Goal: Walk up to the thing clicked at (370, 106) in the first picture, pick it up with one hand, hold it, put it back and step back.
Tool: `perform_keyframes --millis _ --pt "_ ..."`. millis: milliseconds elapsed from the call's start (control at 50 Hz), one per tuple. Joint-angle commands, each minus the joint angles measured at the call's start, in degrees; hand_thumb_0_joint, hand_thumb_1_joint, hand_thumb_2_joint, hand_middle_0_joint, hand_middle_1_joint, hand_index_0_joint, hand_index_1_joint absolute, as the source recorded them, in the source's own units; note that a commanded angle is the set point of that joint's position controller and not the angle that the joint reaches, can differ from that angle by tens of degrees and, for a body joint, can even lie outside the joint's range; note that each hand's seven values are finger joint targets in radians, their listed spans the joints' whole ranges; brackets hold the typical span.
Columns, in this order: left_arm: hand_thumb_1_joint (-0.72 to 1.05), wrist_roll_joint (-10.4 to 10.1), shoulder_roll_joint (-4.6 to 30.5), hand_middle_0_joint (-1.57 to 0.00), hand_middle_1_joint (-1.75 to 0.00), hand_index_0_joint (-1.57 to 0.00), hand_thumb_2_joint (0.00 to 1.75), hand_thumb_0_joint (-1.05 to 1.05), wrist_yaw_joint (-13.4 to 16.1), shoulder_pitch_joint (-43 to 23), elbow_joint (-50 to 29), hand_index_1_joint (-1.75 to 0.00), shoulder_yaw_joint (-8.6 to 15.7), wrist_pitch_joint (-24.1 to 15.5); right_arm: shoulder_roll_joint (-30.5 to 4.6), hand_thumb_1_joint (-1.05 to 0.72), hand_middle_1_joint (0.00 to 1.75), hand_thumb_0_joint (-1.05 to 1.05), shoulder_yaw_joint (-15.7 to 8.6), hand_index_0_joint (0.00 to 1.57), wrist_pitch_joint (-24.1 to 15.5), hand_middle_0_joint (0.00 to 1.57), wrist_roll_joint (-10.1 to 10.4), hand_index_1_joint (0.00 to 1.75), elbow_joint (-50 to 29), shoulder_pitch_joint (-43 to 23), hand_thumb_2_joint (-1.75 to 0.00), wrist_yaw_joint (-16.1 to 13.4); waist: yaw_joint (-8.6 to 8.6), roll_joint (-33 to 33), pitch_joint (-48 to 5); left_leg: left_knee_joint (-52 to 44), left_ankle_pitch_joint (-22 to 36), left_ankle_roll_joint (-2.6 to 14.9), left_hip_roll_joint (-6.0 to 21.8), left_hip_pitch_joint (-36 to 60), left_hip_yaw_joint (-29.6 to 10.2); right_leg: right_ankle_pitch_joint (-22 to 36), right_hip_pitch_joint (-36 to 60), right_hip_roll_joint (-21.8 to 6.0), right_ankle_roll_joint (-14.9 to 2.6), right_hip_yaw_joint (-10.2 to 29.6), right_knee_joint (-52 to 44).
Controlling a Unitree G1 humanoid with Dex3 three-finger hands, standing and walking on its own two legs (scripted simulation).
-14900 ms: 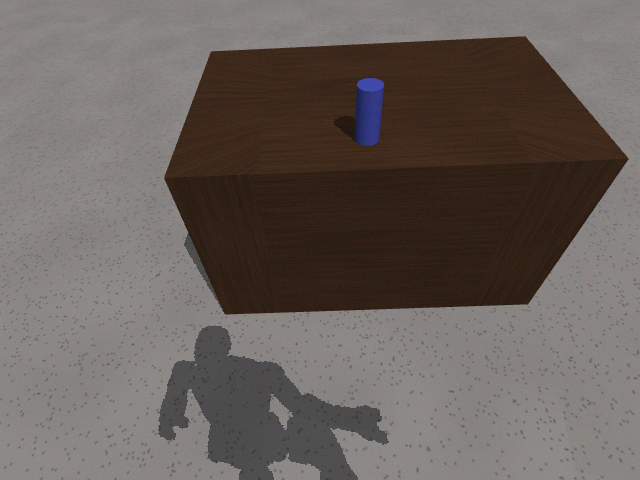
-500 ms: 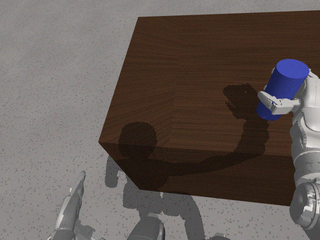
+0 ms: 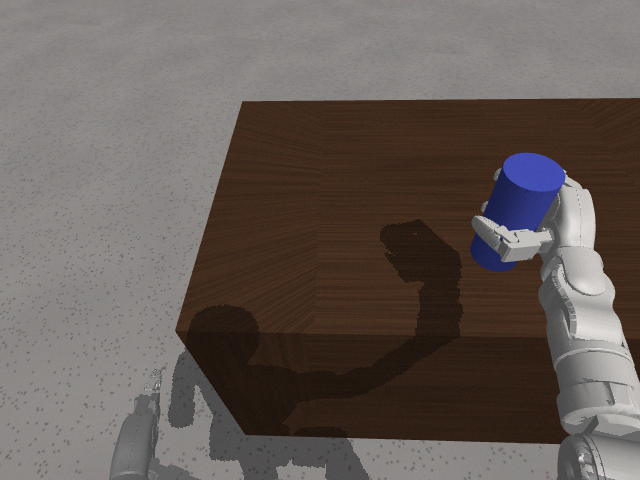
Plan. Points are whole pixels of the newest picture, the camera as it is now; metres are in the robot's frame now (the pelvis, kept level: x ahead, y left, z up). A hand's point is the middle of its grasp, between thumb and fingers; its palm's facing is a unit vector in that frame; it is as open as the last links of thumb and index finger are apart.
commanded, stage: lift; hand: right
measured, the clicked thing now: (511, 217) +0.41 -0.18 +0.11
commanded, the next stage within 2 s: hold in 0.76 s
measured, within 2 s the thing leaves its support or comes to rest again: neither
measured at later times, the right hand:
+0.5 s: hand (523, 224) +0.36 -0.17 +0.15, palm faces +0.14 +0.99 -0.02, open 9.0 cm
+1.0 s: hand (547, 223) +0.34 -0.18 +0.17, palm faces +0.16 +0.99 -0.03, open 9.0 cm
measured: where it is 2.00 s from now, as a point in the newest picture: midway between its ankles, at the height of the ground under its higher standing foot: outside the picture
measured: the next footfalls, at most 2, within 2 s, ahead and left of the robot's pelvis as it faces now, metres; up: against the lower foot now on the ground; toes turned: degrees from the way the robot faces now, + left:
none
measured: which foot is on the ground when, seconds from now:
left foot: down 0.00-1.00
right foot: down 0.00-1.00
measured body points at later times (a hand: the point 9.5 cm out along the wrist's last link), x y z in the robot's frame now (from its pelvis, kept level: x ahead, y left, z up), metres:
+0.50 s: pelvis +0.00 +0.01 +0.01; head -0.01 +0.02 +0.46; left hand +0.16 +0.26 -0.06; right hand +0.35 -0.22 +0.16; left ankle +0.04 +0.14 -0.72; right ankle -0.03 -0.12 -0.72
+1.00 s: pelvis +0.01 +0.00 +0.02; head -0.01 +0.02 +0.47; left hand +0.17 +0.26 -0.06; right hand +0.33 -0.23 +0.18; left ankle +0.04 +0.14 -0.72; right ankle -0.03 -0.12 -0.72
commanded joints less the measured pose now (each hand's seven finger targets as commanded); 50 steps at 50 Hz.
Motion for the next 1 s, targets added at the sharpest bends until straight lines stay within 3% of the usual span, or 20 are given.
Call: perform_keyframes --millis 0,20,80,100,140,160,180,240,280,380,440,460,500,540,600,660,700,760,820,980 --pt "-0.54 -0.2 6.5 -0.04 -0.05 -0.04 0.05 0.00 0.5 2.0 -5.0 -0.05 3.6 -2.6 -9.9 -0.26 1.47 0.00 -1.6 1.37 -2.4 1.33 2.5 1.47 -21.6 -23.4 -1.34 0.1 0.43 -1.7 -13.8 -4.8 14.6 1.23 -1.7 13.5 1.2 17.2 4.6 1.7 -0.40 -1.0 -7.8" --pt "-0.54 -0.4 7.9 -0.04 -0.05 -0.04 0.04 0.00 0.7 0.1 -7.4 -0.05 5.0 -2.9 -12.2 -0.26 1.47 0.00 -3.2 1.37 -2.5 1.33 3.0 1.47 -27.1 -25.4 -1.33 0.1 0.36 -2.1 -15.7 -5.3 14.4 0.96 -1.6 14.5 1.2 16.9 5.9 1.8 -0.58 -1.0 -7.8" --pt "-0.54 -0.6 8.3 -0.04 -0.05 -0.04 0.05 0.00 1.2 -3.9 -9.4 -0.04 5.3 -3.1 -13.8 -0.27 1.47 0.00 -4.0 1.38 -1.2 1.34 3.4 1.47 -32.7 -25.6 -1.33 -0.7 -0.36 -0.3 -18.5 -6.2 14.5 0.73 -1.3 16.8 1.0 16.5 7.7 1.9 -0.94 -0.8 -8.4" --pt "-0.55 -0.5 6.8 -0.04 -0.05 -0.04 0.05 0.00 1.4 -3.9 -8.1 -0.05 4.1 -3.2 -11.6 -0.28 1.46 0.00 -2.8 1.37 -0.8 1.34 3.5 1.46 -31.3 -24.2 -1.32 -1.1 -0.26 1.6 -15.9 -6.4 13.6 0.57 -1.5 16.6 1.3 15.9 7.0 1.8 -1.06 -0.7 -8.6" --pt "-0.55 -0.6 7.2 -0.04 -0.04 -0.04 0.05 0.00 2.1 -8.2 -10.6 -0.05 4.3 -3.8 -12.2 -0.26 1.45 0.00 -2.4 1.36 -0.8 1.32 3.8 1.45 -38.6 -26.9 -1.31 -1.8 -1.03 0.5 -19.6 -6.8 13.9 0.57 -1.2 18.4 1.0 16.3 9.6 1.9 -1.06 -0.7 -9.0" --pt "-0.55 -0.6 7.3 -0.04 -0.04 -0.03 0.06 0.00 2.5 -6.9 -9.3 -0.05 4.3 -3.8 -11.6 -0.26 1.44 0.00 -2.5 1.35 -0.2 1.31 3.9 1.44 -37.6 -24.3 -1.30 -2.2 -1.19 1.2 -18.7 -6.6 14.3 0.71 -1.4 18.4 1.3 17.0 9.3 1.7 -1.06 -0.4 -9.4" --pt "-0.55 -0.6 5.1 -0.04 -0.04 -0.03 0.05 0.00 2.4 -6.9 -8.0 -0.05 2.1 -3.8 -10.1 -0.26 1.44 0.00 -1.0 1.35 0.5 1.32 3.8 1.44 -36.3 -21.2 -1.30 -2.2 -1.87 1.0 -15.7 -7.2 12.9 0.79 -1.2 18.2 1.2 15.7 8.0 1.9 -1.02 -0.6 -9.8" --pt "-0.54 -0.5 4.1 -0.04 -0.05 -0.04 0.05 0.00 2.7 -7.5 -6.7 -0.05 1.3 -3.9 -9.3 -0.25 1.42 0.00 0.1 1.33 1.7 1.29 3.6 1.42 -38.2 -20.7 -1.28 -2.4 -1.76 -0.8 -15.3 -7.6 12.2 0.85 -1.2 18.5 1.3 15.4 8.8 1.7 -0.88 -0.6 -10.6" --pt "-0.54 -0.4 5.9 -0.04 -0.04 -0.04 0.05 0.00 3.2 -5.5 -4.0 -0.04 3.3 -3.4 -10.6 -0.24 1.43 0.00 -0.9 1.34 3.3 1.30 3.4 1.43 -38.5 -19.1 -1.30 -2.5 -1.26 -1.7 -14.7 -8.0 13.1 0.81 -1.1 18.1 1.4 16.2 9.9 1.7 -0.86 -0.7 -10.8" --pt "-0.54 -0.5 6.9 -0.04 -0.05 -0.04 0.04 0.00 2.9 -3.6 -1.8 -0.04 4.5 -3.2 -10.3 -0.29 1.45 0.00 -2.5 1.36 6.8 1.32 4.2 1.45 -39.3 -14.3 -1.31 -2.0 -1.23 -1.1 -9.8 -9.8 10.3 0.70 -1.5 17.3 2.3 13.5 8.8 1.6 -0.84 -0.3 -13.0" --pt "-0.55 -0.6 5.4 -0.04 -0.04 -0.04 0.05 0.00 2.4 -6.2 -2.1 -0.05 3.3 -3.5 -10.0 -0.29 1.46 0.00 -2.9 1.37 8.0 1.33 4.9 1.46 -41.6 -14.5 -1.32 -1.4 -1.90 0.6 -9.2 -10.7 9.9 0.57 -1.3 17.9 2.3 13.1 8.6 1.6 -1.08 -0.3 -13.3" --pt "-0.56 -0.6 7.4 -0.04 -0.04 -0.03 0.05 0.00 2.6 -7.1 -2.2 -0.05 5.5 -3.6 -10.6 -0.28 1.46 0.00 -3.0 1.37 8.2 1.33 4.8 1.46 -42.5 -14.7 -1.33 -1.6 -1.62 0.6 -10.4 -10.8 10.5 0.63 -1.2 18.3 2.0 13.5 9.5 1.7 -1.13 -0.3 -13.3" --pt "-0.55 -0.6 7.9 -0.04 -0.04 -0.03 0.05 0.00 3.0 -8.3 -2.7 -0.05 5.6 -4.2 -9.7 -0.29 1.47 0.00 -2.1 1.37 8.7 1.34 4.9 1.47 -43.6 -15.3 -1.33 -1.6 -1.16 2.2 -11.1 -10.7 12.5 0.38 -1.1 18.8 2.2 15.2 10.9 1.7 -1.27 -0.2 -13.0" --pt "-0.56 -0.7 5.0 -0.04 -0.04 -0.03 0.06 0.00 2.8 -8.4 -1.2 -0.05 2.9 -4.5 -9.0 -0.28 1.47 0.00 -1.1 1.37 8.6 1.33 4.8 1.47 -46.3 -15.4 -1.34 -1.5 -2.15 0.3 -11.4 -10.2 14.0 0.75 -1.1 19.3 2.1 17.6 11.7 1.6 -0.91 0.0 -13.0" --pt "-0.56 -0.5 6.8 -0.04 -0.05 -0.04 0.06 0.00 3.6 -11.5 -4.2 -0.05 4.2 -5.6 -8.6 -0.27 1.45 0.00 -0.4 1.35 8.8 1.31 4.7 1.45 -49.0 -15.7 -1.32 -1.6 -1.80 1.2 -15.6 -9.8 15.9 1.03 -1.4 21.2 2.4 20.6 14.1 1.2 -0.72 0.4 -13.1" --pt "-0.55 -0.4 3.6 -0.04 -0.05 -0.04 0.06 0.00 3.3 -8.3 -0.5 -0.05 1.2 -5.4 -8.3 -0.27 1.46 0.00 0.1 1.36 9.8 1.31 4.4 1.46 -50.0 -14.2 -1.34 -1.8 -2.50 -2.9 -15.1 -9.7 17.9 1.41 -1.3 21.7 2.4 24.2 15.0 1.3 -0.16 0.2 -13.0" --pt "-0.55 -0.4 5.6 -0.04 -0.05 -0.04 0.05 0.00 3.5 -7.7 0.3 -0.05 3.3 -5.1 -9.8 -0.30 1.45 0.00 -1.3 1.35 11.0 1.31 4.3 1.45 -50.1 -12.9 -1.33 -1.9 -2.26 -3.4 -14.8 -9.8 18.9 1.41 -1.3 21.7 2.5 25.9 15.5 1.3 -0.06 0.2 -12.9" --pt "-0.54 -0.4 6.4 -0.04 -0.05 -0.04 0.05 0.00 2.9 -6.0 2.9 -0.05 4.5 -4.8 -9.2 -0.31 1.46 0.00 -2.0 1.36 13.0 1.32 4.6 1.46 -48.7 -11.3 -1.34 -1.9 -1.47 -3.4 -10.2 -11.1 16.6 1.12 -1.5 20.4 2.8 23.5 13.9 1.2 -0.05 0.2 -14.2" --pt "-0.55 -0.4 6.6 -0.05 -0.05 -0.05 0.05 0.00 2.4 -6.8 2.2 -0.05 4.8 -4.7 -9.5 -0.31 1.47 0.00 -3.0 1.37 13.8 1.33 4.7 1.47 -50.2 -11.1 -1.35 -1.9 -1.97 -2.3 -10.3 -11.6 15.9 1.30 -1.8 20.9 3.1 23.2 14.1 0.9 0.04 0.6 -14.6" --pt "-0.55 -0.6 5.7 -0.05 -0.05 -0.04 0.05 0.00 2.0 -12.3 3.0 -0.05 4.1 -6.4 -8.0 -0.30 1.46 0.00 -1.5 1.36 15.1 1.32 5.1 1.46 -53.1 -10.5 -1.34 -0.9 -2.74 -0.1 -11.1 -12.0 16.0 1.05 -1.4 22.1 2.8 20.8 14.6 1.4 -0.61 0.4 -14.9"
